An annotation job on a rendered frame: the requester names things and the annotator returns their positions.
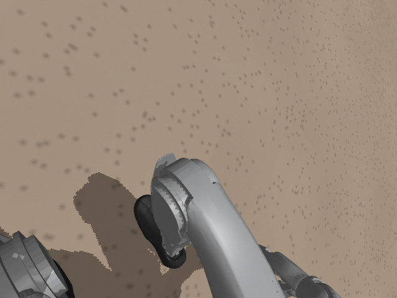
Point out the right robot arm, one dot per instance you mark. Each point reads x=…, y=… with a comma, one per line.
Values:
x=313, y=287

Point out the right robot foot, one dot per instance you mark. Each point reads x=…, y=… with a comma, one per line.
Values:
x=144, y=217

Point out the left robot foot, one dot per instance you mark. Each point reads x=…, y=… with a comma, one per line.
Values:
x=70, y=292

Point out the right robot hand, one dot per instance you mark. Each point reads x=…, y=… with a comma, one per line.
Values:
x=288, y=271

